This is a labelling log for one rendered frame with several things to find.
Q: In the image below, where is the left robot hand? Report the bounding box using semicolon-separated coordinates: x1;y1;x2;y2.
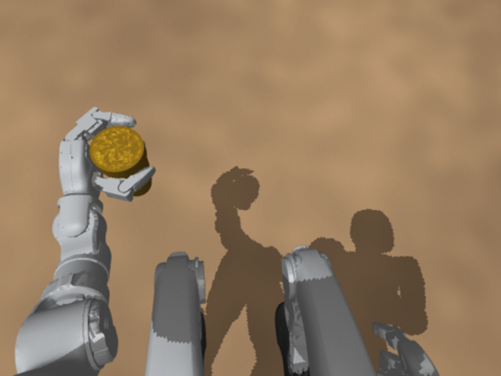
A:
59;107;156;202

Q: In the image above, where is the left robot arm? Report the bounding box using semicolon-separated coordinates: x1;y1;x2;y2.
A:
13;193;118;376

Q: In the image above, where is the right robot hand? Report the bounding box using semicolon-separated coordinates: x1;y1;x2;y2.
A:
371;322;440;376

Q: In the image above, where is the cup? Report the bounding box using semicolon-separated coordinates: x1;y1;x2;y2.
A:
89;126;152;197

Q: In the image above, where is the right robot foot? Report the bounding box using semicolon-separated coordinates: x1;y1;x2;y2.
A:
275;302;310;376

